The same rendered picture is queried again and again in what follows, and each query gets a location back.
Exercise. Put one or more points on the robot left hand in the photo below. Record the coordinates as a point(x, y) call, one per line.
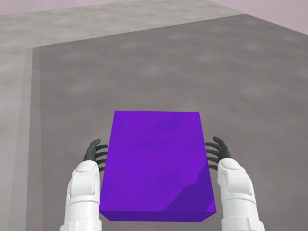
point(92, 155)

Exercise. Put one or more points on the robot right hand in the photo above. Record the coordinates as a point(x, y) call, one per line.
point(221, 153)

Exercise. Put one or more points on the carton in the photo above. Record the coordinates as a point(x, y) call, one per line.
point(157, 169)

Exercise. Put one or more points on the right robot forearm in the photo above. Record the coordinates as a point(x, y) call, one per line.
point(237, 197)

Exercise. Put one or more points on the left robot forearm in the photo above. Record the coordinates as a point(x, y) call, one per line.
point(83, 199)

